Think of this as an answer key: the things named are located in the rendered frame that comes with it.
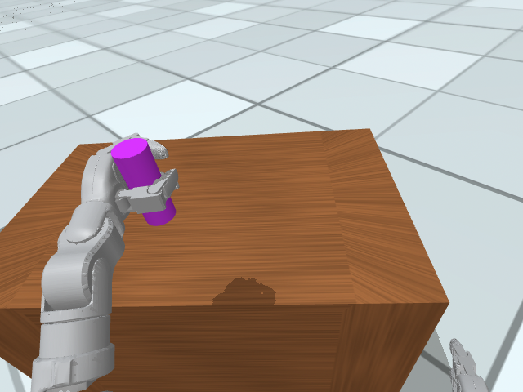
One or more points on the left robot arm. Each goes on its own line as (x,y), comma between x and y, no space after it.
(75,346)

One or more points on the right robot hand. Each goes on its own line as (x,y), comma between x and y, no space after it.
(463,373)

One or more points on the left robot hand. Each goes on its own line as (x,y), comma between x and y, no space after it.
(102,181)

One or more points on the can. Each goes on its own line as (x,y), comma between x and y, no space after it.
(136,163)

